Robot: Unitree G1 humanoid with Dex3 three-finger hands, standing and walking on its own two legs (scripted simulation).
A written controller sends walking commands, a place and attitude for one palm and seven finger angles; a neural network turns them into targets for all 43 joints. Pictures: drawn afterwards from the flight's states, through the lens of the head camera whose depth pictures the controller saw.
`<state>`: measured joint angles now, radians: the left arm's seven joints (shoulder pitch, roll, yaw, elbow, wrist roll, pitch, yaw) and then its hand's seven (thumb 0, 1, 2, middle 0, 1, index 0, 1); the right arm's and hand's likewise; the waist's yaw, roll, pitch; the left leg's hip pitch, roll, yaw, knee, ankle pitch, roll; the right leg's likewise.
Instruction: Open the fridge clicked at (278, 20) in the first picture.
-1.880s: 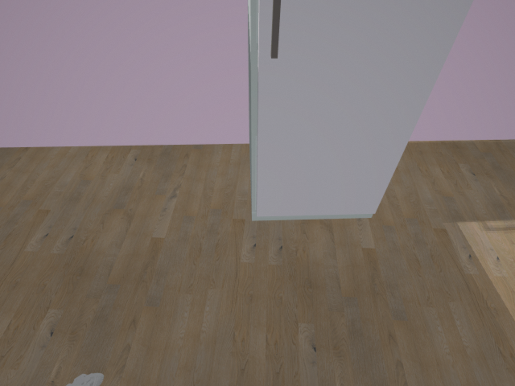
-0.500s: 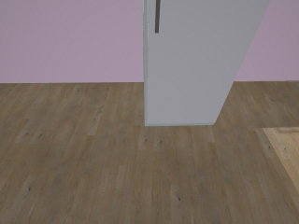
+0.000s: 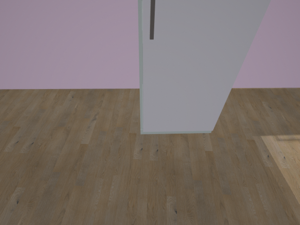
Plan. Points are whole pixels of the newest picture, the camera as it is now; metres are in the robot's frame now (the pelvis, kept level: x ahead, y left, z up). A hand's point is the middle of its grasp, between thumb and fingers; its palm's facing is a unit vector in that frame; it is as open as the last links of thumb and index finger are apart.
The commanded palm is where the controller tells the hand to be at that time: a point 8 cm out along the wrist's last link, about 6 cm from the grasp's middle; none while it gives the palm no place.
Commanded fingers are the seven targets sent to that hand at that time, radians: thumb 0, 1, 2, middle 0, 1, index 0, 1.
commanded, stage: take the last steps up to it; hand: left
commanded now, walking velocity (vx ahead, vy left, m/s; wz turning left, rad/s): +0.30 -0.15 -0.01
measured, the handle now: out of the picture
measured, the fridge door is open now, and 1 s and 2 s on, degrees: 0 0 0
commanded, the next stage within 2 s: come to a stop and stand still in 1.04 s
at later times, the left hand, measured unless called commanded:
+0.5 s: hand out of the picture +0.14 +0.19 -0.17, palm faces +0.04 -0.99 -0.14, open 7.4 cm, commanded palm none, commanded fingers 0.00 0.90 0.90 -0.20 -0.30 -0.20 -0.30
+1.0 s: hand (129, 183) +0.30 +0.09 -0.17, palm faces +0.06 -0.99 -0.16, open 7.3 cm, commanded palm none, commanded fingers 0.00 0.90 0.90 -0.20 -0.30 -0.20 -0.30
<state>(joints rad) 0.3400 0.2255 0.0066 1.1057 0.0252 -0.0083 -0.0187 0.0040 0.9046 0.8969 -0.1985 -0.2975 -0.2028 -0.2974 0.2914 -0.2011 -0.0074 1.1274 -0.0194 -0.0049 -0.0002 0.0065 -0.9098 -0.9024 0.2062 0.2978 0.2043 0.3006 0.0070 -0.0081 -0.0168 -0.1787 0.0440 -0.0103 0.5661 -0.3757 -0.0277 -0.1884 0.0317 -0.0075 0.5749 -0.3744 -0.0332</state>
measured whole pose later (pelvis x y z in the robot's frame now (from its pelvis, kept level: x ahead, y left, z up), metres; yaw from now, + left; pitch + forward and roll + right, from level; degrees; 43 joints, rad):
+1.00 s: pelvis +0.33 -0.08 +0.01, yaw +1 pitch +1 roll -2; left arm 0.34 0.16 0.04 1.11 0.03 -0.05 0.01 0.00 0.92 0.90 -0.20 -0.30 -0.20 -0.30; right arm 0.21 -0.17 -0.06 1.02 -0.03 -0.02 0.01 0.01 -0.92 -0.90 0.20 0.30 0.20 0.30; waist 0.00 0.00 0.03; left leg -0.46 0.11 0.13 0.78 -0.32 0.01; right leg -0.14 0.00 -0.19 0.43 -0.30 -0.03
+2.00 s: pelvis +0.37 -0.05 +0.01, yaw +1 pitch -1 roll +0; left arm 0.27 0.19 0.04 1.06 0.02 0.05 0.03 0.00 0.91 0.90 -0.20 -0.30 -0.20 -0.30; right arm 0.24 -0.14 -0.03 1.05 -0.02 0.01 -0.03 0.01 -0.93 -0.90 0.21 0.30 0.20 0.30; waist 0.01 -0.05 0.03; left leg -0.22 -0.04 0.10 0.43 -0.20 0.08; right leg -0.24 -0.03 -0.03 0.66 -0.40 0.02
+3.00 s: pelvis +0.34 -0.06 +0.00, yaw +3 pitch -1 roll -1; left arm 0.37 0.16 0.00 1.04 0.03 -0.02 0.04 0.00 0.90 0.90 -0.20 -0.30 -0.20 -0.30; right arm 0.32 -0.19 -0.03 1.01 -0.02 0.00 -0.02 0.01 -0.92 -0.90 0.21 0.30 0.20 0.30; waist -0.01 0.02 -0.01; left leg -0.32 -0.01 0.05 0.55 -0.20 0.05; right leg -0.21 0.00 -0.08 0.54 -0.31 -0.02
